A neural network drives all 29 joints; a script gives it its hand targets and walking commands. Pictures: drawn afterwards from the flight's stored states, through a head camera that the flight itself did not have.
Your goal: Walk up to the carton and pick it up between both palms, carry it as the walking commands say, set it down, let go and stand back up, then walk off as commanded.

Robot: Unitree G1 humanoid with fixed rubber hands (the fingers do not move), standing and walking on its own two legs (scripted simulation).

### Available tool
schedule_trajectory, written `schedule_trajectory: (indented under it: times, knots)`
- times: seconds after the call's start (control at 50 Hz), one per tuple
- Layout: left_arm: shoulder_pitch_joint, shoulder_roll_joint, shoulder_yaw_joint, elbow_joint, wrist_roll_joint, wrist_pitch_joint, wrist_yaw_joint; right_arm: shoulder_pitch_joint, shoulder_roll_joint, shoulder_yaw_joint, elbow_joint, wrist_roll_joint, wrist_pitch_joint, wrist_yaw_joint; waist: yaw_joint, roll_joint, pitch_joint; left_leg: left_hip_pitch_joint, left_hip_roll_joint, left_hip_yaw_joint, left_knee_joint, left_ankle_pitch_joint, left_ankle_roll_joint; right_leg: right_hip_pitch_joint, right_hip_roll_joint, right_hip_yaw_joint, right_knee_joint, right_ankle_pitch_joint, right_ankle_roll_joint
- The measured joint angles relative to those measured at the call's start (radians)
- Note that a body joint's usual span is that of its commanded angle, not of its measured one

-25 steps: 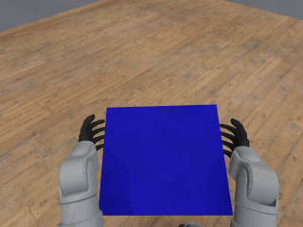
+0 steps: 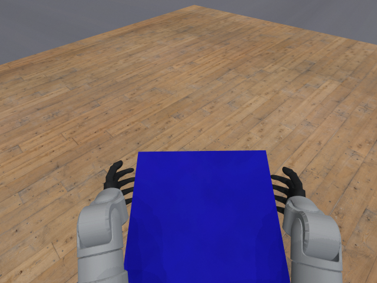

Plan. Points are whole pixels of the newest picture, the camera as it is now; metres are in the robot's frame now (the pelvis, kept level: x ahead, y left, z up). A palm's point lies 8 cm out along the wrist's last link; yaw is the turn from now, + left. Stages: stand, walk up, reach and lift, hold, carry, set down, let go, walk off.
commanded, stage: carry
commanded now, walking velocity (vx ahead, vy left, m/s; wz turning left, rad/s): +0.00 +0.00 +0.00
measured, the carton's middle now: (202, 217) +0.27 -0.01 -0.01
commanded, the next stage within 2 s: none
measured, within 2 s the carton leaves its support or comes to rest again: neither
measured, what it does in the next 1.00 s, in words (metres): walks backwards: right foot, then left foot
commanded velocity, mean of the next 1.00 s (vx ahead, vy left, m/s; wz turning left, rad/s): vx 0.00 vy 0.00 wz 0.00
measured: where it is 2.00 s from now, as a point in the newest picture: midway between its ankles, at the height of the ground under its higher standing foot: outside the picture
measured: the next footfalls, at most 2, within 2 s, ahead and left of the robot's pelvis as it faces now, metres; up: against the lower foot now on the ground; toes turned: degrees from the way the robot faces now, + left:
right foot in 0.64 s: -0.09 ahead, +0.00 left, +0.00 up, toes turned -7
left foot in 0.92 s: -0.27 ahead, +0.02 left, +0.00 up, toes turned +4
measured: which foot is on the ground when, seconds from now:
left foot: down 0.00-0.62, up 0.64-0.90, down 0.92-1.00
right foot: down 0.00-0.48, up 0.50-0.62, down 0.64-1.00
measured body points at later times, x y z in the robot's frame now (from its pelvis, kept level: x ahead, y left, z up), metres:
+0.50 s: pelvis -0.10 +0.01 -0.03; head -0.14 +0.02 +0.42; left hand +0.18 +0.20 +0.06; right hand +0.18 -0.16 +0.06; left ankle +0.09 +0.11 -0.72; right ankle +0.03 -0.12 -0.72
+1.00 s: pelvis -0.24 -0.03 +0.00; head -0.25 -0.04 +0.45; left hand +0.03 +0.17 +0.09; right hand +0.05 -0.19 +0.08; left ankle -0.30 +0.06 -0.73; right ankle -0.14 -0.02 -0.72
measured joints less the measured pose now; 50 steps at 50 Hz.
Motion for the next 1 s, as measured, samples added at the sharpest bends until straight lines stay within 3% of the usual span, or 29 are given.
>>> schedule_trajectory:
  times: [0.08,0.14,0.2,0.3,0.38,0.44,0.5,0.54,0.58,0.62,0.64,0.66,0.68,0.7,0.72,0.74,0.8,0.84,0.88,0.92,0.94,0.96,1.0]
  knots:
    - [-0.032,-0.003,0.033,0.003,0.039,-0.014,-0.055,-0.026,0.011,0.008,-0.017,0.006,0.002,-0.029,-0.021,-0.009,-0.008,-0.024,-0.005,0.000,-0.024,-0.028,-0.011,-0.036,-0.003,0.000,0.005,-0.049,-0.009]
    - [-0.034,0.003,0.029,0.011,0.053,-0.020,-0.062,-0.050,0.010,0.004,0.006,-0.006,0.002,-0.016,-0.011,-0.022,-0.010,-0.029,-0.008,0.000,-0.048,0.042,-0.014,-0.050,-0.007,-0.002,-0.003,0.025,-0.012]
    - [-0.013,0.006,0.024,0.009,0.049,-0.016,-0.048,-0.057,0.009,0.005,0.037,-0.010,0.002,-0.004,0.011,-0.033,-0.008,-0.034,-0.010,-0.002,-0.032,0.070,-0.007,-0.059,-0.011,-0.004,0.025,0.054,-0.012]
    - [0.026,0.005,0.020,0.008,0.021,0.002,-0.008,-0.043,0.008,0.010,0.074,-0.026,0.006,0.017,0.051,-0.031,-0.005,-0.056,-0.010,-0.012,-0.015,-0.098,-0.036,-0.072,-0.008,-0.010,0.023,-0.075,-0.024]
    - [-0.008,-0.001,0.003,-0.053,-0.016,0.002,0.044,-0.081,-0.005,-0.006,0.030,-0.035,-0.006,0.047,0.067,-0.018,0.056,-0.087,-0.003,-0.013,0.031,-0.105,-0.033,-0.086,-0.004,-0.011,0.019,0.010,-0.020]
    - [-0.051,-0.008,0.008,-0.046,0.001,-0.004,0.035,-0.102,0.000,-0.029,0.032,-0.051,-0.026,0.066,0.056,-0.019,0.072,-0.126,-0.005,-0.017,0.122,-0.113,-0.007,-0.123,-0.009,-0.010,0.112,-0.004,-0.027]
    - [-0.046,0.001,0.013,0.033,0.043,-0.013,-0.017,-0.080,0.009,-0.030,0.079,-0.070,-0.027,0.067,0.036,-0.015,0.043,-0.164,0.000,-0.021,0.185,-0.087,0.003,-0.182,-0.004,-0.011,0.260,-0.153,-0.040]
    - [-0.018,0.021,0.005,0.078,0.048,-0.014,-0.041,-0.048,0.016,-0.017,0.093,-0.051,-0.008,0.028,0.028,-0.003,0.032,-0.167,0.006,-0.018,0.150,0.033,-0.011,-0.210,0.022,-0.043,0.436,-0.222,-0.042]
    - [0.011,0.037,-0.004,0.092,0.032,-0.011,-0.039,-0.022,0.026,-0.007,0.087,-0.016,0.011,-0.022,0.037,-0.003,0.033,-0.161,-0.006,0.000,0.088,0.084,-0.050,-0.182,0.049,-0.096,0.544,-0.248,-0.045]
    - [0.011,0.033,0.004,0.096,0.025,-0.016,-0.037,-0.020,0.030,-0.010,0.088,-0.018,0.009,-0.021,0.063,-0.026,0.029,-0.191,-0.036,0.041,0.075,-0.040,-0.119,-0.075,0.062,-0.132,0.408,-0.252,-0.076]
    - [0.003,0.029,0.013,0.064,0.011,-0.011,-0.021,-0.030,0.026,-0.003,0.069,-0.014,0.006,-0.019,0.086,-0.062,0.031,-0.245,-0.064,0.057,0.168,-0.167,-0.126,-0.043,0.055,-0.099,0.295,-0.268,-0.123]
    - [0.004,0.016,0.023,0.030,-0.002,-0.023,-0.007,-0.050,0.012,0.007,0.054,-0.008,-0.002,-0.013,0.101,-0.059,0.054,-0.286,-0.073,0.025,0.286,-0.232,-0.106,-0.071,0.049,-0.090,0.299,-0.231,-0.169]
    - [0.015,0.004,0.031,-0.002,-0.010,-0.039,0.000,-0.067,0.003,0.013,0.050,-0.009,-0.014,0.000,0.097,-0.046,0.079,-0.305,-0.077,-0.016,0.373,-0.253,-0.080,-0.087,0.046,-0.097,0.307,-0.194,-0.177]
    - [0.024,-0.001,0.036,-0.004,-0.004,-0.057,-0.015,-0.078,0.007,0.007,0.069,-0.027,-0.031,0.021,0.084,-0.034,0.089,-0.315,-0.079,-0.052,0.446,-0.263,-0.061,-0.091,0.043,-0.113,0.291,-0.159,-0.168]
    - [0.019,0.000,0.049,0.042,0.019,-0.092,-0.070,-0.091,0.020,-0.023,0.123,-0.064,-0.063,0.048,0.069,-0.029,0.079,-0.321,-0.082,-0.081,0.515,-0.273,-0.051,-0.090,0.039,-0.130,0.257,-0.126,-0.155]
    - [0.014,0.005,0.057,0.071,0.021,-0.104,-0.087,-0.090,0.027,-0.035,0.145,-0.072,-0.073,0.053,0.059,-0.036,0.065,-0.316,-0.087,-0.103,0.582,-0.274,-0.046,-0.089,0.034,-0.142,0.216,-0.095,-0.142]
    - [0.048,0.017,0.038,-0.012,-0.012,-0.076,-0.031,-0.041,0.031,0.025,0.055,-0.046,-0.049,0.024,0.050,-0.076,0.036,-0.213,-0.084,-0.116,0.646,-0.218,-0.038,-0.076,0.037,-0.144,0.073,-0.001,-0.106]
    - [0.057,0.003,0.046,-0.090,-0.015,-0.062,-0.043,-0.035,0.029,0.035,-0.013,-0.031,-0.039,0.023,0.046,-0.087,0.015,-0.087,-0.076,-0.086,0.514,-0.251,-0.032,-0.071,0.046,-0.143,-0.023,0.065,-0.045]
    - [0.043,0.002,0.044,-0.127,0.005,-0.053,-0.069,-0.056,0.032,0.026,-0.042,-0.039,-0.035,0.037,0.043,-0.092,-0.005,0.079,-0.075,0.003,0.218,-0.321,-0.026,-0.073,0.059,-0.139,-0.110,0.128,0.047]
    - [0.016,0.002,0.038,-0.141,0.031,-0.051,-0.083,-0.091,0.038,0.008,-0.053,-0.060,-0.032,0.052,0.030,-0.066,-0.016,0.248,-0.075,0.103,-0.090,-0.256,0.002,-0.101,0.084,-0.154,-0.126,0.179,0.147]
    - [-0.001,0.009,0.032,-0.136,0.036,-0.052,-0.080,-0.100,0.040,0.003,-0.047,-0.067,-0.041,0.057,0.014,-0.073,-0.009,0.267,-0.086,0.106,-0.140,-0.148,0.024,-0.120,0.079,-0.148,-0.096,0.172,0.180]
    - [-0.008,0.014,0.026,-0.125,0.037,-0.049,-0.076,-0.095,0.040,0.001,-0.043,-0.068,-0.045,0.057,-0.002,-0.087,0.002,0.263,-0.098,0.097,-0.126,-0.123,0.033,-0.126,0.066,-0.123,-0.047,0.099,0.181]
    - [0.017,0.007,0.015,-0.091,0.045,-0.041,-0.080,-0.057,0.033,0.003,-0.034,-0.067,-0.028,0.059,-0.010,-0.086,-0.002,0.255,-0.103,0.085,-0.061,-0.167,0.031,-0.140,0.055,-0.091,0.062,-0.033,0.129]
